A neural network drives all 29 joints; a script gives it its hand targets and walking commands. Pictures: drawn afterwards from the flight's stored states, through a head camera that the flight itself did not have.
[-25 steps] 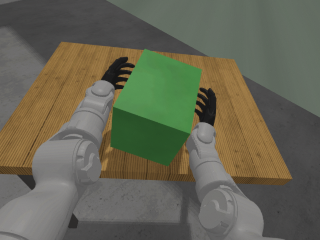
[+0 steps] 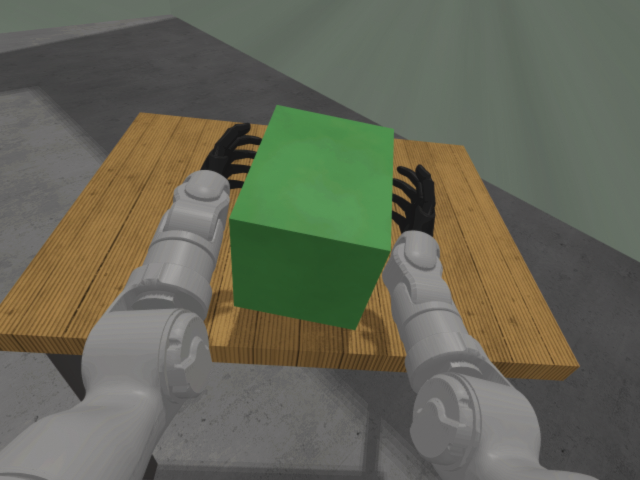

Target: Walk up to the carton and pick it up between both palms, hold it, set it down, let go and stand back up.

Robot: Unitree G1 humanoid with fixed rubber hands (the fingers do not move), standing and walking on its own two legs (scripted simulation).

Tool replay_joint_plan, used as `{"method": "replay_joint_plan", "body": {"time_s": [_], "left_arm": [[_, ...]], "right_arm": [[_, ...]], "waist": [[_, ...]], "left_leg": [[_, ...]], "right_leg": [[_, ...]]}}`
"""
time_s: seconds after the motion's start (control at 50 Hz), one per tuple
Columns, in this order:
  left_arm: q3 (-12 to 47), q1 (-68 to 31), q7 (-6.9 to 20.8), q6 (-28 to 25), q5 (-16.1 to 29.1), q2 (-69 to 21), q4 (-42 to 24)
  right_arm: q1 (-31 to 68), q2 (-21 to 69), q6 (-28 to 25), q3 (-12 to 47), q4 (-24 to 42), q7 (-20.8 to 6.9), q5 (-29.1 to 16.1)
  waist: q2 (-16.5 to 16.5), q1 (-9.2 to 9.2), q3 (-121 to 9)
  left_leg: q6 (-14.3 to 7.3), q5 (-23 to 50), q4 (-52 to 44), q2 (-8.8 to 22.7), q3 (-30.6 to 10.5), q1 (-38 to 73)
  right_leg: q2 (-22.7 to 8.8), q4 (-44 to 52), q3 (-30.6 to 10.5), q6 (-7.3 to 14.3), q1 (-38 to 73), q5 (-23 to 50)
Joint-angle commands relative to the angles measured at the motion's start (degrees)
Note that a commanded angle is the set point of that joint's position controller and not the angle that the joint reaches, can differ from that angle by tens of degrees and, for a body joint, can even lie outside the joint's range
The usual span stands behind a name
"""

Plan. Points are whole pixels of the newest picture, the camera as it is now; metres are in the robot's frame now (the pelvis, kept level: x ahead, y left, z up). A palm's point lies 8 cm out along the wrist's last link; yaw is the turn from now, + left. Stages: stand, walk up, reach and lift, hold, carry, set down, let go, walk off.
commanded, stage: reach and lift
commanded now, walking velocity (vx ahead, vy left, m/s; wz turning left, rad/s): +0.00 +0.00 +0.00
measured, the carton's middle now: (315, 216) +0.44 +0.00 +0.13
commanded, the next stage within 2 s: none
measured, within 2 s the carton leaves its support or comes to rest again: neither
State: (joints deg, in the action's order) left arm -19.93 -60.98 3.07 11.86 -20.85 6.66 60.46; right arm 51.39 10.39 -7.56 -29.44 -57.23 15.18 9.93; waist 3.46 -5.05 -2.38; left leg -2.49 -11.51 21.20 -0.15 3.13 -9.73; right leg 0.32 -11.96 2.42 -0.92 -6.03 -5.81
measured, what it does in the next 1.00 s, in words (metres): stands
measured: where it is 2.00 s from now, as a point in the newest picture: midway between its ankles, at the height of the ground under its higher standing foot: outside the picture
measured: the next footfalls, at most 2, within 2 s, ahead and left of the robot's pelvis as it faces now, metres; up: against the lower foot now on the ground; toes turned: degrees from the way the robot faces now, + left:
none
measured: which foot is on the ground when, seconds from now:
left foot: down 0.00-1.00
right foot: down 0.00-1.00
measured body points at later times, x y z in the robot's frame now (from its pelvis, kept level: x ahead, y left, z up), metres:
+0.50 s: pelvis +0.00 +0.00 +0.00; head -0.03 +0.03 +0.45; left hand +0.45 +0.10 +0.20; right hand +0.40 -0.15 +0.18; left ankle +0.00 +0.08 -0.75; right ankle +0.01 -0.13 -0.75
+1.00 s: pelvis -0.01 -0.01 +0.00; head -0.05 +0.03 +0.44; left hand +0.41 +0.12 +0.21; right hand +0.39 -0.14 +0.20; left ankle +0.00 +0.08 -0.75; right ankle +0.01 -0.13 -0.75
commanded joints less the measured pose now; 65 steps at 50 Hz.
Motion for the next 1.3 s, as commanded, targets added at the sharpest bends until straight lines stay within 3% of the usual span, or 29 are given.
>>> {"method": "replay_joint_plan", "body": {"time_s": [0.0,0.08,0.22,0.24,0.26,0.28,0.32,0.36,0.44,0.5,0.6,0.78,1.0,1.16,1.28], "left_arm": [[11.8,-38.6,7.4,-2.3,3.9,-36.7,-8.8],[12.2,-37.1,6.8,-0.7,4.1,-37.1,-11.1],[12.4,-34.3,6.8,2.5,4.1,-35.9,-15.5],[14.9,-43.8,8.9,0.9,8.5,-33.5,-9.5],[14.0,-42.5,9.5,-0.1,8.1,-35.8,-9.5],[14.5,-42.7,9.3,-0.8,8.3,-36.0,-10.4],[14.4,-43.3,8.1,-0.7,8.0,-37.4,-12.9],[14.7,-41.9,7.1,0.1,8.2,-38.4,-13.8],[13.9,-38.1,6.0,2.5,7.6,-38.6,-14.2],[14.7,-37.0,5.5,4.1,7.7,-39.4,-16.6],[17.9,-37.0,4.8,6.1,8.8,-41.6,-22.3],[22.5,-36.4,3.7,10.1,9.8,-44.9,-30.7],[23.1,-33.6,2.6,15.9,9.1,-45.9,-35.7],[21.9,-33.3,1.7,19.2,8.9,-44.9,-37.0],[21.7,-32.6,1.2,21.3,8.9,-44.2,-38.6]], "right_arm": [[49.2,26.1,-2.1,17.8,11.9,-6.6,-0.2],[48.9,25.6,-0.1,20.1,12.9,-7.1,-2.3],[46.2,24.2,3.1,23.2,14.3,-7.4,-5.6],[45.8,26.1,4.2,17.6,8.9,-5.7,-2.0],[46.3,28.6,4.1,16.5,8.6,-5.8,-1.3],[45.1,28.1,3.9,16.4,7.8,-6.0,-1.6],[47.1,28.5,3.4,18.7,9.2,-7.0,-2.9],[49.4,28.3,3.7,22.5,12.1,-7.9,-5.4],[50.2,27.4,5.4,27.3,14.3,-8.3,-9.3],[49.8,27.0,6.5,29.7,15.4,-8.0,-11.9],[48.3,26.8,8.2,32.8,16.6,-7.5,-15.4],[46.4,24.7,10.3,35.0,19.0,-7.2,-19.0],[48.5,23.6,13.3,37.8,24.1,-7.8,-21.6],[49.7,24.1,15.8,38.0,24.9,-8.4,-21.9],[49.5,24.5,17.7,38.5,25.4,-8.3,-22.6]], "waist": [[-9.8,-1.63,-31.2],[-9.2,-0.66,-29.4],[-7.4,-0.54,-25.0],[-2.3,-9.08,-17.2],[-4.4,-6.29,-18.0],[-5.9,-5.52,-19.2],[-7.9,-3.07,-25.4],[-7.9,-1.45,-29.8],[-6.1,0.43,-28.1],[-5.7,0.43,-27.0],[-6.1,-1.4,-26.3],[-8.1,-3.89,-24.2],[-6.8,-2.64,-22.8],[-5.3,-1.39,-22.3],[-4.8,-1.3,-22.3]], "left_leg": [[6.7,30.0,0.6,1.1,1.8,13.9],[6.3,28.1,-0.3,1.0,1.6,13.9],[5.8,25.1,-1.7,0.5,1.5,14.3],[3.6,8.7,-4.9,-0.5,1.9,10.9],[2.9,4.6,-7.1,-0.2,2.4,8.2],[3.3,4.2,-7.7,-0.2,2.7,9.3],[4.4,12.7,-5.3,-0.3,2.2,12.3],[5.1,20.4,-2.8,-0.2,1.6,15.7],[4.5,23.6,-1.7,-0.4,0.8,16.2],[4.5,25.1,-1.2,-0.6,0.3,16.9],[5.4,28.1,-0.1,-0.7,-0.6,19.2],[7.1,30.5,0.8,0.0,-2.6,21.8],[5.5,22.5,-0.6,-0.1,-3.6,19.0],[3.3,13.6,-2.5,-0.3,-3.3,15.4],[2.5,10.8,-2.9,-0.6,-3.2,13.8]], "right_leg": [[2.0,-2.2,3.2,0.2,10.6,13.7],[2.0,-2.4,3.0,0.1,11.9,13.0],[2.0,-2.3,3.0,-0.4,13.9,13.1],[-0.1,-0.4,2.9,-2.0,13.1,9.5],[-0.7,-1.8,2.5,-1.5,13.6,8.9],[-0.6,-1.9,2.4,-0.9,13.1,8.2],[0.3,-2.6,3.1,-0.2,14.6,12.2],[1.4,-3.0,3.3,-0.1,15.0,15.9],[2.1,-2.8,2.9,-0.3,15.5,17.5],[2.3,-2.6,2.5,-0.4,15.3,18.9],[2.6,-2.6,2.2,-0.6,14.2,20.1],[3.0,-2.1,2.8,-0.5,11.0,16.0],[3.0,-1.7,3.1,-0.8,9.3,10.3],[2.9,-1.8,2.6,-0.8,8.1,4.9],[2.7,-2.1,2.3,-1.0,8.5,3.9]]}}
